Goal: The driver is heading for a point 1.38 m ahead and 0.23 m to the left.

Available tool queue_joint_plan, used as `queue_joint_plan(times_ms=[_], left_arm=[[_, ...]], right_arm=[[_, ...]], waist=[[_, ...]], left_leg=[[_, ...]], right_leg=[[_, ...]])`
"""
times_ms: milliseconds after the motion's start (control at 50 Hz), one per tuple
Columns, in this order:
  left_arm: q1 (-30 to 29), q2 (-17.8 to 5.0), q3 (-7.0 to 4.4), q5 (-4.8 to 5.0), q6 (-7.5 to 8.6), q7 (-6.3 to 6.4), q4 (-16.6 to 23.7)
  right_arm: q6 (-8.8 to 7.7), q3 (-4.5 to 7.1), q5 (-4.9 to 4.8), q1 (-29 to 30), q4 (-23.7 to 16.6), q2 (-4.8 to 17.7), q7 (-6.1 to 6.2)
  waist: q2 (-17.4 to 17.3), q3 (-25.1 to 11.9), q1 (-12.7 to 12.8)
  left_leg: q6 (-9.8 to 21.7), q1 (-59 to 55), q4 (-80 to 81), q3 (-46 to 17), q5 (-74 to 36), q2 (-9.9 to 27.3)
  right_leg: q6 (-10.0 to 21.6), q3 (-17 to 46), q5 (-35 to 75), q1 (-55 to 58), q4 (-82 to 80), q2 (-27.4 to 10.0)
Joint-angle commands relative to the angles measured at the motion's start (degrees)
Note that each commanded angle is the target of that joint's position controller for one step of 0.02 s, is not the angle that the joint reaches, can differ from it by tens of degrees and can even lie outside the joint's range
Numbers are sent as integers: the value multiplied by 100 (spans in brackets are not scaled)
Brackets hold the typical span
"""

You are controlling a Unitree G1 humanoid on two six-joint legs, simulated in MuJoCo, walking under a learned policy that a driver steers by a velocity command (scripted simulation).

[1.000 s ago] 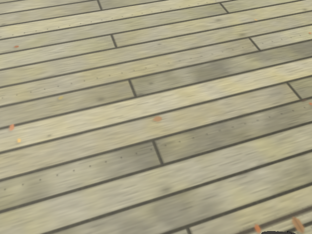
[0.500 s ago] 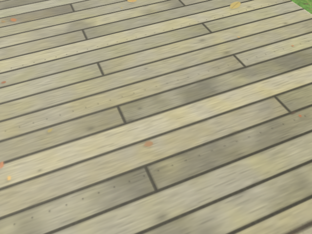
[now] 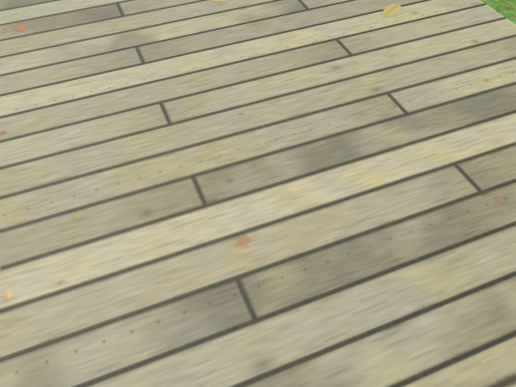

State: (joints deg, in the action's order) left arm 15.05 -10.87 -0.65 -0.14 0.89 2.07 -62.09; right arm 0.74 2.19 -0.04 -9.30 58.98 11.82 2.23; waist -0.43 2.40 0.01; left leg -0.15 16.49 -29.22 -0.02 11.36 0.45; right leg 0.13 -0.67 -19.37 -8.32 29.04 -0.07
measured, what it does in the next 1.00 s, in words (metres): stands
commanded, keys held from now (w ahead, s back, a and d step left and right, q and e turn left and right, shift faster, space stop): no key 1.00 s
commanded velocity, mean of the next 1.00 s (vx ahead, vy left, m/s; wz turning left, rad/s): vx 0.00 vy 0.00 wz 0.00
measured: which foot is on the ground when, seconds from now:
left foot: down 0.00-1.00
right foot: down 0.00-1.00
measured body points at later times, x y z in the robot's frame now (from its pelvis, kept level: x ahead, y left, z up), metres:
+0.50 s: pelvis +0.00 +0.00 +0.00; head +0.01 +0.00 +0.45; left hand -0.01 +0.23 -0.16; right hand +0.04 -0.25 -0.15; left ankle +0.05 +0.12 -0.73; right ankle -0.04 -0.12 -0.73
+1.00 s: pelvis +0.01 -0.01 +0.00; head +0.02 -0.01 +0.45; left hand -0.02 +0.22 -0.15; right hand +0.04 -0.25 -0.16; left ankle +0.05 +0.12 -0.73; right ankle -0.04 -0.12 -0.73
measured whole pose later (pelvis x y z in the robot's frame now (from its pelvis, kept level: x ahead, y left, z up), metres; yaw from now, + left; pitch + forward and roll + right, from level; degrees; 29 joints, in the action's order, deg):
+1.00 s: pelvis +0.01 -0.01 +0.00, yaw +0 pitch -1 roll +0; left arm 20.5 -8.9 -0.3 0.0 1.3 2.2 -62.2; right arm 0.8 1.7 -0.3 -11.8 63.6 10.4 2.8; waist -0.4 2.1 -0.2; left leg -0.8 16.3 -28.4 -0.7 11.3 0.9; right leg 0.7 -1.3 -19.1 -7.6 27.4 0.4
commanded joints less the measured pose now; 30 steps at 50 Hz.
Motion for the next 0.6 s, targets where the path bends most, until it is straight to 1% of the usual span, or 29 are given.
queue_joint_plan(times_ms=[20, 280, 600], left_arm=[[376, -530, -80, -2, 32, 20, 71], [626, -439, -55, -2, 49, 30, 11], [892, -345, -42, 6, 62, 25, 0]], right_arm=[[-34, 100, 0, -71, -122, 559, 19], [-30, 77, -5, -153, 110, 496, 32], [-31, 42, -17, -320, 268, 428, 49]], waist=[[58, -47, -11], [39, 46, -23], [44, 84, -29]], left_leg=[[212, -727, 320, -169, -820, 167], [190, -671, 399, -177, -573, 158], [179, -646, 398, -178, -624, 155]], right_leg=[[111, 140, 714, -802, -695, -173], [115, 113, 484, -844, -789, -149], [127, 101, 556, -836, -827, -139]])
